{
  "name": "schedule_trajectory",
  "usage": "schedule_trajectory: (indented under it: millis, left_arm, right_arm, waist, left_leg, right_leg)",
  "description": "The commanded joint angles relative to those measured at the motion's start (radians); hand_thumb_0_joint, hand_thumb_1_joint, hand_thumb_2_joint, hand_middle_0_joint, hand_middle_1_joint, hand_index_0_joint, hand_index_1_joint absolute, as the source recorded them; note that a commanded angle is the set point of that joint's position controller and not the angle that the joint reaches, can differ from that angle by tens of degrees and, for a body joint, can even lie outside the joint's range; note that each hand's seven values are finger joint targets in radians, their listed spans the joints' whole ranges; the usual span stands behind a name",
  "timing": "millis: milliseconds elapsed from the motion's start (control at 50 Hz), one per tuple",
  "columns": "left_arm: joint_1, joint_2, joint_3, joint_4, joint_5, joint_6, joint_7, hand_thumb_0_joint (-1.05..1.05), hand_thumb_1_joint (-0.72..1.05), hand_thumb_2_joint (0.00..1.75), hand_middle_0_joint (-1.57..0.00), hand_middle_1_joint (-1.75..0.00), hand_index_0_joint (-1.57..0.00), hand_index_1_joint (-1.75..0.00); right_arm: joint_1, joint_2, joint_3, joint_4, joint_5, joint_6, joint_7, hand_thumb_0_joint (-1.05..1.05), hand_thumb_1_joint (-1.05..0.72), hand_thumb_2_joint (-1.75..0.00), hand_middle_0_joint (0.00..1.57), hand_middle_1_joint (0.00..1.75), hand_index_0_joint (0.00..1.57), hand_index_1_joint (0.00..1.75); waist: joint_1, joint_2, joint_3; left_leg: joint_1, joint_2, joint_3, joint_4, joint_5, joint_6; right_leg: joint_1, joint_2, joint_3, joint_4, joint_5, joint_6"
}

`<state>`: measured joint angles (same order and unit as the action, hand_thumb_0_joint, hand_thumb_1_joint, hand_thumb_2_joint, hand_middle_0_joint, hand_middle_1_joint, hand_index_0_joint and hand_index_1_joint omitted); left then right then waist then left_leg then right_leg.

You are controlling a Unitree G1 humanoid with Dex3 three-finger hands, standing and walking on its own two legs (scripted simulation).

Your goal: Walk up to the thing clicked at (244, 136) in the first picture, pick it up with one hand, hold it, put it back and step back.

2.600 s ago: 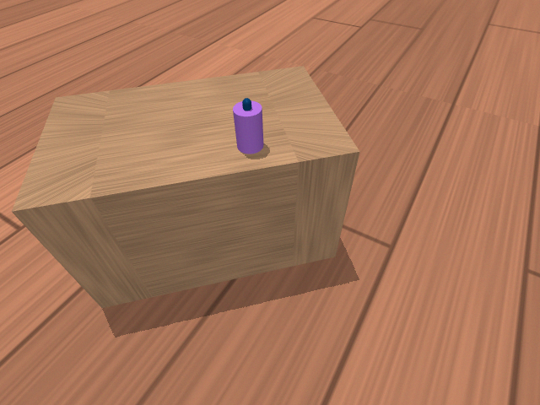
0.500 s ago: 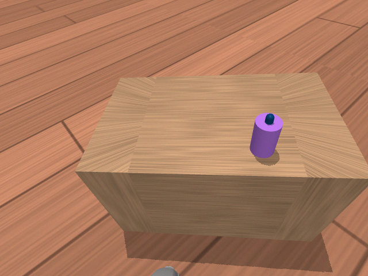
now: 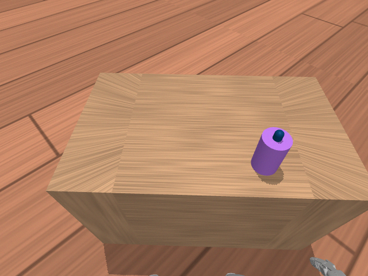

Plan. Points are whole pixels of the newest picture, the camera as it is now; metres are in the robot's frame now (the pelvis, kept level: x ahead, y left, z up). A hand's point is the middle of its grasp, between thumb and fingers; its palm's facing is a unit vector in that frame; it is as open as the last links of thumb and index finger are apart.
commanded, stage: walk up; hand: right
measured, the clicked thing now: (271, 149) +0.48 -0.23 -0.07
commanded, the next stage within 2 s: stand in 1.58 s
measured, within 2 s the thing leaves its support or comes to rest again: neither
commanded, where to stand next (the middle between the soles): +0.05 -0.01 m, yaw -1 degrees
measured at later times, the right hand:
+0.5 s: hand out of the picture +0.04 -0.28 -0.13, palm faces +0.00 +0.93 -0.36, open 7.4 cm
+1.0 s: hand out of the picture +0.10 -0.26 -0.12, palm faces -0.01 +0.94 -0.34, open 7.3 cm
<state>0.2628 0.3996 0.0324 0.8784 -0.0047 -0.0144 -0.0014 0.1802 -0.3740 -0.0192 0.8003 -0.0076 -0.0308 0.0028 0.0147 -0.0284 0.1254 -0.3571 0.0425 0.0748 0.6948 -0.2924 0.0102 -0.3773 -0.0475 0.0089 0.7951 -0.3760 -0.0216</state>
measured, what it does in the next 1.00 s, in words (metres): steps on the spot: right foot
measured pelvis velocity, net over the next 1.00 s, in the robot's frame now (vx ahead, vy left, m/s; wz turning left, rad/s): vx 0.01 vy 0.00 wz -0.01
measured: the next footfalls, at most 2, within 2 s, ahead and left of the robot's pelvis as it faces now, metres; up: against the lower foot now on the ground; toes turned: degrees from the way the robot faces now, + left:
right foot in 0.02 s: +0.07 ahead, -0.14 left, +0.00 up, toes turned -1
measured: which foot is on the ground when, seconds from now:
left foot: down 0.00-1.00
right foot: up 0.00-0.00, down 0.02-1.00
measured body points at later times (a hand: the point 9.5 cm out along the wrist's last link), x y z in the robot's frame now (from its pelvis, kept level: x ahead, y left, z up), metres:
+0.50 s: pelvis -0.01 -0.01 +0.02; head -0.01 -0.01 +0.47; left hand +0.11 +0.28 -0.10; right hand +0.04 -0.32 -0.11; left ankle +0.01 +0.12 -0.72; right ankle +0.03 -0.13 -0.72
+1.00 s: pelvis +0.01 +0.00 +0.03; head +0.01 +0.00 +0.48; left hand +0.08 +0.30 -0.10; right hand +0.10 -0.31 -0.10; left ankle +0.01 +0.12 -0.72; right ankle +0.03 -0.13 -0.72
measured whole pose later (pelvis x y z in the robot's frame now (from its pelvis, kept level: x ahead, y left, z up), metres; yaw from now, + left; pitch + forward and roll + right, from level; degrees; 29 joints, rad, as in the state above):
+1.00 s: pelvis +0.01 +0.00 +0.03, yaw +0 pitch -2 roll +0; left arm 0.09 0.35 0.01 1.18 0.00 -0.01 -0.01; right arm 0.07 -0.35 -0.01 1.15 -0.01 -0.02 0.00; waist 0.02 0.00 0.04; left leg -0.13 0.02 0.03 0.35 -0.19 -0.01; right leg -0.16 -0.03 -0.01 0.35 -0.16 0.02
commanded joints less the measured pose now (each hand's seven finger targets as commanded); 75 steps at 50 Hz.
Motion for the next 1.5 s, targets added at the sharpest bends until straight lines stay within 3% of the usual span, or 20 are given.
schedule_trajectory:
  millis: [0,20,40,60,80,120,160,200,220,240,260,300,320,420,520,620,740,920,1020,1480]
  left_arm:
    - [0.117,0.213,0.075,-0.004,0.024,-0.028,0.016,0.00,0.90,0.90,-0.20,-0.30,-0.20,-0.30]
    - [0.077,0.266,0.086,-0.023,0.035,-0.036,0.018,0.00,0.90,0.90,-0.20,-0.30,-0.20,-0.30]
    - [-0.002,0.296,0.084,-0.045,0.028,-0.040,0.015,0.00,0.90,0.90,-0.20,-0.30,-0.20,-0.30]
    - [-0.068,0.320,0.081,-0.056,0.026,-0.037,0.014,0.00,0.90,0.90,-0.20,-0.30,-0.20,-0.30]
    - [-0.093,0.279,0.070,-0.056,0.024,-0.036,0.013,0.00,0.90,0.90,-0.20,-0.30,-0.20,-0.30]
    - [-0.112,0.243,0.056,-0.047,0.025,-0.032,0.016,0.00,0.90,0.90,-0.20,-0.30,-0.20,-0.30]
    - [-0.144,0.227,0.048,-0.037,0.020,-0.031,0.015,0.00,0.90,0.90,-0.20,-0.30,-0.20,-0.30]
    - [-0.123,0.194,0.038,-0.034,0.011,-0.028,0.012,0.00,0.90,0.90,-0.20,-0.30,-0.20,-0.30]
    - [-0.102,0.178,0.034,-0.019,0.007,-0.025,0.010,0.00,0.90,0.90,-0.20,-0.30,-0.20,-0.30]
    - [-0.108,0.187,0.037,0.006,0.008,-0.021,0.009,0.00,0.90,0.90,-0.20,-0.30,-0.20,-0.30]
    - [-0.117,0.192,0.034,0.024,0.013,-0.023,0.010,0.00,0.90,0.90,-0.20,-0.30,-0.20,-0.30]
    - [-0.166,0.215,0.035,0.030,0.017,-0.023,0.005,0.00,0.90,0.90,-0.20,-0.30,-0.20,-0.30]
    - [-0.184,0.216,0.035,0.035,0.014,-0.022,0.004,0.00,0.90,0.90,-0.20,-0.30,-0.20,-0.30]
    - [-0.214,0.189,0.025,0.086,0.008,-0.016,-0.003,0.00,0.90,0.90,-0.20,-0.30,-0.20,-0.30]
    - [-0.231,0.180,0.024,0.132,0.009,-0.014,-0.010,0.00,0.90,0.90,-0.20,-0.30,-0.20,-0.30]
    - [-0.237,0.163,0.019,0.169,0.005,-0.015,-0.013,0.00,0.90,0.90,-0.20,-0.30,-0.20,-0.30]
    - [-0.237,0.159,0.013,0.206,0.005,-0.018,-0.008,0.00,0.90,0.90,-0.20,-0.30,-0.20,-0.30]
    - [-0.241,0.155,0.010,0.235,0.008,-0.016,-0.002,0.00,0.90,0.90,-0.20,-0.30,-0.20,-0.30]
    - [-0.232,0.153,0.013,0.245,0.008,-0.017,0.002,0.00,0.90,0.90,-0.20,-0.30,-0.20,-0.30]
    - [-0.236,0.149,0.022,0.229,0.014,-0.012,0.007,0.00,0.90,0.90,-0.20,-0.30,-0.20,-0.30]
  right_arm:
    - [-0.026,-0.234,-0.071,-0.063,0.020,0.004,-0.014,0.00,-0.90,-0.90,0.20,0.30,0.20,0.30]
    - [-0.012,-0.186,-0.059,-0.068,0.026,0.010,-0.014,0.00,-0.90,-0.90,0.20,0.30,0.20,0.30]
    - [-0.015,-0.157,-0.048,-0.059,0.024,0.017,-0.018,0.00,-0.90,-0.90,0.20,0.30,0.20,0.30]
    - [-0.016,-0.198,-0.064,-0.025,0.017,0.022,-0.027,0.00,-0.90,-0.90,0.20,0.30,0.20,0.30]
    - [0.008,-0.214,-0.070,0.001,0.013,0.018,-0.024,0.00,-0.90,-0.90,0.20,0.30,0.20,0.30]
    - [-0.007,-0.209,-0.068,0.028,0.024,0.011,-0.015,0.00,-0.90,-0.90,0.20,0.30,0.20,0.30]
    - [0.035,-0.183,-0.058,0.066,0.019,0.003,-0.015,0.00,-0.90,-0.90,0.20,0.30,0.20,0.30]
    - [0.028,-0.219,-0.061,0.080,0.005,-0.011,-0.020,0.00,-0.90,-0.90,0.20,0.30,0.20,0.30]
    - [-0.019,-0.237,-0.058,0.080,0.003,-0.018,-0.018,0.00,-0.90,-0.90,0.20,0.30,0.20,0.30]
    - [-0.054,-0.242,-0.057,0.090,0.008,-0.016,-0.012,0.00,-0.90,-0.90,0.20,0.30,0.20,0.30]
    - [-0.078,-0.220,-0.047,0.103,0.009,-0.011,-0.008,0.00,-0.90,-0.90,0.20,0.30,0.20,0.30]
    - [-0.071,-0.206,-0.036,0.127,0.003,-0.004,-0.004,0.00,-0.90,-0.90,0.20,0.30,0.20,0.30]
    - [-0.049,-0.202,-0.032,0.148,-0.002,-0.004,-0.004,0.00,-0.90,-0.90,0.20,0.30,0.20,0.30]
    - [-0.084,-0.211,-0.022,0.199,-0.007,-0.013,0.003,0.00,-0.90,-0.90,0.20,0.30,0.20,0.30]
    - [-0.091,-0.212,-0.019,0.236,-0.006,-0.016,0.002,0.00,-0.90,-0.90,0.20,0.30,0.20,0.30]
    - [-0.097,-0.212,-0.020,0.261,-0.007,-0.022,-0.002,0.00,-0.90,-0.90,0.20,0.30,0.20,0.30]
    - [-0.114,-0.206,-0.023,0.277,0.000,-0.018,-0.008,0.00,-0.90,-0.90,0.20,0.30,0.20,0.30]
    - [-0.136,-0.196,-0.027,0.295,0.000,-0.006,-0.008,0.00,-0.90,-0.90,0.20,0.30,0.20,0.30]
    - [-0.147,-0.187,-0.027,0.298,0.002,-0.005,-0.008,0.00,-0.90,-0.90,0.20,0.30,0.20,0.30]
    - [-0.151,-0.182,-0.033,0.293,0.000,-0.003,-0.010,0.00,-0.90,-0.90,0.20,0.30,0.20,0.30]
  waist:
    - [0.039,0.091,-0.192]
    - [0.016,-0.079,-0.179]
    - [-0.010,-0.142,-0.137]
    - [-0.003,-0.181,-0.132]
    - [-0.026,-0.154,-0.116]
    - [-0.032,-0.136,-0.099]
    - [-0.046,-0.156,-0.150]
    - [-0.026,-0.087,-0.230]
    - [0.002,-0.044,-0.240]
    - [0.012,-0.021,-0.226]
    - [0.018,-0.018,-0.191]
    - [-0.006,-0.031,-0.146]
    - [-0.016,-0.024,-0.131]
    - [0.003,0.042,-0.082]
    - [0.001,0.039,-0.078]
    - [-0.003,0.060,-0.131]
    - [-0.013,0.038,-0.165]
    - [-0.017,0.020,-0.150]
    - [-0.013,0.018,-0.171]
    - [-0.012,0.031,-0.167]
  left_leg:
    - [-0.033,0.167,-0.154,-0.011,0.258,0.114]
    - [-0.097,0.081,-0.089,0.105,0.110,0.056]
    - [-0.094,-0.019,-0.042,0.150,-0.153,0.015]
    - [0.010,-0.001,-0.066,0.217,-0.284,0.014]
    - [0.070,0.011,-0.093,0.185,-0.255,0.017]
    - [0.053,-0.012,-0.056,0.068,-0.148,0.028]
    - [0.131,0.009,-0.066,-0.082,0.060,0.019]
    - [0.210,0.078,-0.158,-0.155,0.212,0.050]
    - [0.165,0.116,-0.220,-0.173,0.163,0.073]
    - [0.085,0.120,-0.222,-0.173,0.075,0.078]
    - [0.050,0.098,-0.190,-0.189,0.017,0.057]
    - [0.086,0.038,-0.125,-0.201,-0.064,0.031]
    - [0.095,0.037,-0.127,-0.214,-0.066,0.027]
    - [0.053,0.077,-0.178,-0.345,-0.095,0.032]
    - [0.062,0.082,-0.175,-0.389,-0.113,0.023]
    - [0.118,0.091,-0.171,-0.415,-0.043,0.019]
    - [0.201,0.092,-0.142,-0.392,0.140,0.017]
    - [0.227,0.091,-0.137,-0.413,0.164,0.011]
    - [0.262,0.095,-0.131,-0.414,0.239,0.007]
    - [0.267,0.092,-0.121,-0.431,0.258,0.003]
  right_leg:
    - [0.220,0.006,0.008,-0.243,0.221,-0.028]
    - [0.205,-0.131,0.225,-0.307,0.281,-0.081]
    - [0.102,-0.284,0.405,-0.391,0.282,-0.180]
    - [-0.014,-0.340,0.443,-0.380,0.319,-0.258]
    - [-0.062,-0.296,0.392,-0.343,0.350,-0.241]
    - [-0.003,-0.183,0.219,-0.306,0.386,-0.150]
    - [0.030,-0.154,0.180,-0.262,0.392,-0.103]
    - [0.061,-0.110,0.136,-0.179,0.410,-0.064]
    - [0.088,-0.069,0.107,-0.194,0.301,-0.040]
    - [0.155,-0.060,0.091,-0.232,0.188,-0.039]
    - [0.171,-0.076,0.118,-0.290,0.137,-0.044]
    - [0.103,-0.120,0.183,-0.359,0.057,-0.065]
    - [0.079,-0.125,0.185,-0.375,0.030,-0.066]
    - [0.130,-0.068,0.122,-0.409,0.014,-0.035]
    - [0.167,-0.066,0.120,-0.473,0.003,-0.026]
    - [0.211,-0.067,0.099,-0.470,0.124,-0.016]
    - [0.230,-0.076,0.083,-0.484,0.277,-0.006]
    - [0.236,-0.084,0.074,-0.512,0.296,0.009]
    - [0.254,-0.088,0.065,-0.511,0.347,0.013]
    - [0.283,-0.087,0.052,-0.513,0.369,0.014]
